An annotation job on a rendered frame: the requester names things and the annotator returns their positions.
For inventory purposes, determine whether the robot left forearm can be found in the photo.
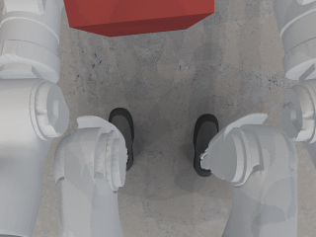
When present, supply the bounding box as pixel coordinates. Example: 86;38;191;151
0;0;64;84

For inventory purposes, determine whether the robot right upper arm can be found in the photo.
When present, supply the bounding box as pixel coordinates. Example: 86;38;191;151
279;78;316;170

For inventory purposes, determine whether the left robot shin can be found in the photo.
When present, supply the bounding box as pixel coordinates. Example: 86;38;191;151
53;116;128;183

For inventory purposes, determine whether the carton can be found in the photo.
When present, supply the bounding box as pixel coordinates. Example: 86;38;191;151
63;0;214;38

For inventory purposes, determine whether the robot right forearm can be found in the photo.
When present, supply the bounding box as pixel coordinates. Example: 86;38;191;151
272;0;316;81

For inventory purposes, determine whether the robot left upper arm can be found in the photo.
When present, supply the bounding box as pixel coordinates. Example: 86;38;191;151
0;78;69;237

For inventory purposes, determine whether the right robot foot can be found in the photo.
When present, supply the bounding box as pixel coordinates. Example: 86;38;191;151
193;114;219;177

